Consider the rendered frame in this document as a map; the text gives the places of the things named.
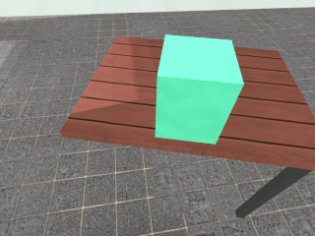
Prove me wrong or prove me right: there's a carton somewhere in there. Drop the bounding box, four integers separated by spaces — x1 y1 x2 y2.
155 34 244 145

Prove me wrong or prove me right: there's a table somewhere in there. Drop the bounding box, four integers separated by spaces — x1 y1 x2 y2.
60 35 315 218

